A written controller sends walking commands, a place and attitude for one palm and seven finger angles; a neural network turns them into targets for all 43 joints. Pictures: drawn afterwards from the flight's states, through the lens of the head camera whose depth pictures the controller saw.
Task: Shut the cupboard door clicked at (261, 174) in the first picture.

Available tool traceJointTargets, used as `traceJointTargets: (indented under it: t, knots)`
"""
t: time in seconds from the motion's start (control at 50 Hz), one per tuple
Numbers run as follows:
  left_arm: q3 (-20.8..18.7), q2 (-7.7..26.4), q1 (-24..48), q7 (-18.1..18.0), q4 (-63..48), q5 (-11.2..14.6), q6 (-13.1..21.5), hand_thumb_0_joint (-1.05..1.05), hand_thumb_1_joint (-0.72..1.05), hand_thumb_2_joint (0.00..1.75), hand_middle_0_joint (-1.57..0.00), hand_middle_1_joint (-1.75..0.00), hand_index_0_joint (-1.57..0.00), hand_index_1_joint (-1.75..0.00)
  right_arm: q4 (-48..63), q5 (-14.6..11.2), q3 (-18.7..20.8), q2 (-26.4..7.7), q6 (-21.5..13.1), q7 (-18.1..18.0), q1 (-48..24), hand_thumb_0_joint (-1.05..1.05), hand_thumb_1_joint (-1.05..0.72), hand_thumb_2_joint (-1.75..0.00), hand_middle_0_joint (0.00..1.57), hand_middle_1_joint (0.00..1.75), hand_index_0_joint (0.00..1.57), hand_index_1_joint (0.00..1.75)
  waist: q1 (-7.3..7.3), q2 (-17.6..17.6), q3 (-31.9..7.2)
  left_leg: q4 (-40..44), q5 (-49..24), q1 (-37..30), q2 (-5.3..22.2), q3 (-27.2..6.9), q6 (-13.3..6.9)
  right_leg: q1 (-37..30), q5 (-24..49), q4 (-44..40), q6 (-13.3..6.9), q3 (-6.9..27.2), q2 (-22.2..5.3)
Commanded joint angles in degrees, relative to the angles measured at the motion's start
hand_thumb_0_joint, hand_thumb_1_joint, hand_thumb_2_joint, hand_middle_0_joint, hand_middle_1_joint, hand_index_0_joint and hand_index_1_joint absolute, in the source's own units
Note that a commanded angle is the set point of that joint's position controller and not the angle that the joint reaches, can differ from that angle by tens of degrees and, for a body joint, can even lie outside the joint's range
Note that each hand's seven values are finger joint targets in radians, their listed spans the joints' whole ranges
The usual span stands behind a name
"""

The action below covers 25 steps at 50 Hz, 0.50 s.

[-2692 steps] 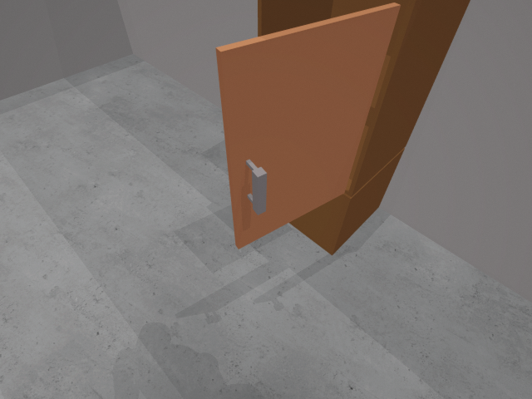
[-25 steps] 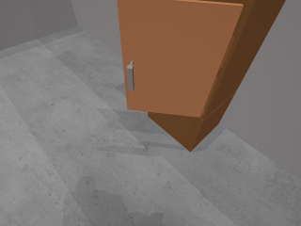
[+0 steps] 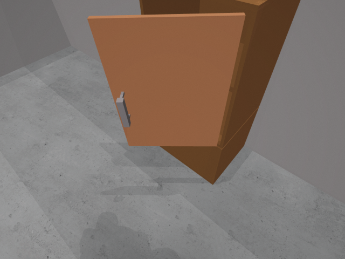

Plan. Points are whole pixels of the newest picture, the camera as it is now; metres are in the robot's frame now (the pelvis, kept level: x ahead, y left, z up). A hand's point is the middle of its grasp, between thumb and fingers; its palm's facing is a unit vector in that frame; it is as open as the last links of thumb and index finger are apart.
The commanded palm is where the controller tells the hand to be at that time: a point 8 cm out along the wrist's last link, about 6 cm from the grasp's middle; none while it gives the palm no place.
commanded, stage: take the last steps up to it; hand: left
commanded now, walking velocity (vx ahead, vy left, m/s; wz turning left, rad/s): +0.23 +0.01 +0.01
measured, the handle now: (124, 109) +0.63 +0.21 -0.07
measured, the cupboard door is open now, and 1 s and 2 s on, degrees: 40 40 40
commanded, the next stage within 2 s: come to a stop and stand still in 0.22 s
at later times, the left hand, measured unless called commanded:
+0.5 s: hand out of the picture +0.15 +0.19 -0.18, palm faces +0.05 -0.98 -0.18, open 7.4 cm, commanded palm none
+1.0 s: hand (114, 250) +0.18 +0.17 -0.16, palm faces +0.07 -0.97 -0.24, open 7.4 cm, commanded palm none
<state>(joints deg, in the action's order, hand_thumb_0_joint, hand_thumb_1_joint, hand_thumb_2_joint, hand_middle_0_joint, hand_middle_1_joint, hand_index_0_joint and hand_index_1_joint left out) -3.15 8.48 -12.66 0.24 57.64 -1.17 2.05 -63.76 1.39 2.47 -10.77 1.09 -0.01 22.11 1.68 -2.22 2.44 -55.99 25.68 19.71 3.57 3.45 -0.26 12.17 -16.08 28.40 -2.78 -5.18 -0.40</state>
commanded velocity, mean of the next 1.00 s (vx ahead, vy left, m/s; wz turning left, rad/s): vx -0.03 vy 0.03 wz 0.00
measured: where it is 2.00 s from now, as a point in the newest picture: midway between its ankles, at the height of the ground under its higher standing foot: outside the picture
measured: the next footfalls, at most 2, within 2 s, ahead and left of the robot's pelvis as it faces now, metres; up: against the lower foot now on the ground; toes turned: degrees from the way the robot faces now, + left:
left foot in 0.28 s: +0.22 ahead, +0.12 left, +0.00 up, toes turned +7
right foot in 0.64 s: +0.20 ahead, -0.13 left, +0.00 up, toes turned -2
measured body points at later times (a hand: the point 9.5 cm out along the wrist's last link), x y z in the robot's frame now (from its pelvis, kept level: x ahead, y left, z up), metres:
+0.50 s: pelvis +0.14 +0.02 +0.00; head +0.18 +0.03 +0.44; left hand +0.15 +0.24 -0.17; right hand +0.21 -0.21 -0.15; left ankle +0.18 +0.11 -0.74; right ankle +0.13 -0.11 -0.71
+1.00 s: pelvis +0.12 -0.01 +0.01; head +0.17 -0.02 +0.45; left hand +0.17 +0.23 -0.14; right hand +0.20 -0.26 -0.15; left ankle +0.06 +0.13 -0.69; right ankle +0.16 -0.12 -0.74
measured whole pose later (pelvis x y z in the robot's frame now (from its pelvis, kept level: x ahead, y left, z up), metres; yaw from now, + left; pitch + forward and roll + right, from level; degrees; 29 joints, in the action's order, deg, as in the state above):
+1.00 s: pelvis +0.12 -0.01 +0.01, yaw +1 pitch +1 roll +2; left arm -2.3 9.2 -10.8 -1.9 55.6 -1.9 -0.6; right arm -57.7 0.4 3.0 -12.9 4.1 -0.3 8.6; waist -1.7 0.8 4.8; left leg -45.9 26.6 16.9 -0.3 0.2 3.4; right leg 16.7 -10.4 26.4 -0.8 -2.2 -3.4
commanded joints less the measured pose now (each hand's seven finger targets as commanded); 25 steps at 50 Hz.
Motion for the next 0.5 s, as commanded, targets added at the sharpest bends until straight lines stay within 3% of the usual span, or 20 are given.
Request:
traceJointTargets:
  t: [0.0,0.06,0.12,0.16,0.2,0.22,0.24,0.26,0.28,0.3,0.32,0.34,0.36,0.38,0.42,0.48]
  knots:
    - [-0.8,6.4,-5.9,-0.9,0.2,0.0,1.1,0.00,0.90,0.90,-0.20,-0.30,-0.20,-0.30,5.5,0.3,0.4,-1.3,-2.4,0.1,-3.5,0.00,-0.90,-0.90,0.20,0.30,0.20,0.30,-1.28,7.8,3.2,-2.0,-6.6,12.9,2.4,-1.0,0.9,-4.2,10.1,-18.1,-7.9,11.9,-14.5]
    - [-0.5,6.5,-6.8,-1.0,1.2,-0.1,1.8,0.00,0.90,0.90,-0.20,-0.30,-0.20,-0.30,6.0,0.1,0.1,0.2,-2.1,0.5,-4.1,0.00,-0.90,-0.90,0.20,0.30,0.20,0.30,-0.75,8.2,2.2,5.4,-10.0,10.5,1.6,0.9,1.4,-4.4,19.3,-17.2,-7.8,7.9,-13.2]
    - [-0.5,7.1,-7.8,-1.0,2.3,-0.1,1.9,0.00,0.90,0.90,-0.20,-0.30,-0.20,-0.30,7.4,-0.1,0.0,-0.2,-2.5,0.7,-7.2,0.00,-0.90,-0.90,0.20,0.30,0.20,0.30,-1.37,8.9,1.7,12.9,-11.8,9.4,0.8,1.9,1.2,-7.4,22.7,-15.4,-7.6,7.7,-13.0]
    - [-0.8,8.1,-8.0,-1.1,2.9,-0.2,1.8,0.00,0.90,0.90,-0.20,-0.30,-0.20,-0.30,8.0,-0.2,-0.1,-0.6,-3.1,0.7,-8.5,0.00,-0.90,-0.90,0.20,0.30,0.20,0.30,-1.58,7.5,1.2,17.3,-12.5,6.5,0.1,2.1,0.6,-8.3,24.3,-13.4,-7.3,7.8,-13.5]
    - [-0.8,7.7,-7.5,-1.2,3.5,0.1,1.4,0.00,0.90,0.90,-0.20,-0.30,-0.20,-0.30,7.2,-0.1,-0.2,-1.3,-3.6,0.3,-7.0,0.00,-0.90,-0.90,0.20,0.30,0.20,0.30,-0.42,7.4,1.2,23.3,-16.5,-0.2,-1.3,3.1,0.2,-6.5,23.9,-9.7,-5.6,6.6,-11.9]
    - [-0.6,7.2,-7.1,-1.2,3.6,0.3,1.2,0.00,0.90,0.90,-0.20,-0.30,-0.20,-0.30,5.9,0.0,0.0,-2.3,-3.9,0.0,-3.8,0.00,-0.90,-0.90,0.20,0.30,0.20,0.30,1.26,6.6,0.6,26.5,-19.7,-6.6,-2.0,3.1,-0.2,-4.0,24.8,-5.0,-4.5,5.2,-10.4]
    - [-0.3,5.7,-8.6,-1.3,3.5,0.1,0.9,0.00,0.90,0.90,-0.20,-0.30,-0.20,-0.30,4.5,0.3,0.7,-5.1,-4.3,-0.3,1.1,0.00,-0.90,-0.90,0.20,0.30,0.20,0.30,2.39,1.3,-2.0,28.2,-26.1,-15.4,1.1,-2.1,-1.5,1.1,19.5,4.3,-2.6,3.7,-7.5]
    - [0.0,3.7,-10.8,-1.4,3.1,0.7,0.8,0.00,0.90,0.90,-0.20,-0.30,-0.20,-0.30,3.9,1.0,1.4,-9.3,-4.6,-1.0,5.7,0.00,-0.90,-0.90,0.20,0.30,0.20,0.30,3.37,-7.7,-6.9,30.3,-33.5,-24.7,11.8,-14.8,-6.7,9.7,3.4,15.4,-0.2,0.2,-2.0]
    - [0.6,3.1,-10.3,-1.4,1.9,0.8,0.6,0.00,0.90,0.90,-0.20,-0.30,-0.20,-0.30,3.5,0.8,1.8,-11.6,-4.0,-1.5,8.6,0.00,-0.90,-0.90,0.20,0.30,0.20,0.30,3.83,-12.1,-8.7,36.5,-36.7,-26.7,20.4,-25.0,-12.4,14.9,-19.8,29.5,0.7,-0.3,1.8]
    - [0.5,3.5,-8.7,-1.6,0.7,0.1,0.3,0.00,0.90,0.90,-0.20,-0.30,-0.20,-0.30,4.5,0.5,1.4,-11.5,-3.3,-1.7,5.5,0.00,-0.90,-0.90,0.20,0.30,0.20,0.30,2.57,-7.2,-5.8,38.3,-28.6,-19.6,20.8,-24.2,-14.2,15.0,-21.1,34.4,-0.2,3.5,0.1]
    - [0.6,3.1,-7.2,-1.6,1.4,-0.1,-0.4,0.00,0.90,0.90,-0.20,-0.30,-0.20,-0.30,5.4,0.4,0.5,-8.7,-3.4,-2.1,0.9,0.00,-0.90,-0.90,0.20,0.30,0.20,0.30,1.14,-8.9,-3.2,40.0,-31.3,-14.9,18.6,-22.1,-12.2,16.4,-16.2,35.2,0.7,5.5,-2.3]
    - [0.7,3.1,-6.6,-1.7,2.0,0.1,-1.0,0.00,0.90,0.90,-0.20,-0.30,-0.20,-0.30,6.7,0.1,-0.6,-5.9,-3.3,-2.6,-3.9,0.00,-0.90,-0.90,0.20,0.30,0.20,0.30,-0.68,-8.5,0.0,40.1,-36.5,-8.4,17.2,-18.2,-11.2,13.4,-13.6,32.7,1.7,6.8,-4.3]
    - [0.6,2.7,-6.7,-1.7,2.4,0.3,-1.6,0.00,0.90,0.90,-0.20,-0.30,-0.20,-0.30,7.2,0.2,-1.4,-4.3,-3.3,-2.9,-6.6,0.00,-0.90,-0.90,0.20,0.30,0.20,0.30,-1.78,-5.9,0.4,40.1,-40.9,-4.7,15.6,-14.2,-10.2,8.9,-12.6,27.8,2.6,7.3,-4.8]
    - [0.9,1.9,-7.8,-1.6,2.7,0.5,-2.2,0.00,0.90,0.90,-0.20,-0.30,-0.20,-0.30,7.3,0.1,-1.6,-4.5,-3.2,-3.1,-8.5,0.00,-0.90,-0.90,0.20,0.30,0.20,0.30,-2.80,-4.6,-1.1,39.1,-45.7,-5.5,14.3,-11.2,-9.6,6.3,-12.0,22.5,3.4,6.7,-4.4]
    - [0.7,2.4,-8.4,-1.8,3.0,0.6,-3.2,0.00,0.90,0.90,-0.20,-0.30,-0.20,-0.30,7.1,-0.1,-0.6,-6.1,-2.4,-3.4,-9.7,0.00,-0.90,-0.90,0.20,0.30,0.20,0.30,-2.59,-3.1,-5.6,36.4,-48.8,-10.1,13.9,-8.5,-9.6,4.2,-10.6,15.2,3.9,4.8,-3.1]
    - [-0.1,4.4,-8.5,-1.8,1.7,-0.1,-4.3,0.00,0.90,0.90,-0.20,-0.30,-0.20,-0.30,7.5,-0.5,0.8,-8.4,-1.1,-3.3,-10.3,0.00,-0.90,-0.90,0.20,0.30,0.20,0.30,-2.46,-2.8,-6.7,35.0,-45.7,-9.2,14.2,-8.2,-9.7,2.9,-4.7,12.8,3.6,3.4,-1.4]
